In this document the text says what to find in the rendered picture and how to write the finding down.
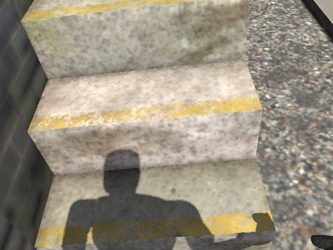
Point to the robot right hand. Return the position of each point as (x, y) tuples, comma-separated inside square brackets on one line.
[(323, 241)]

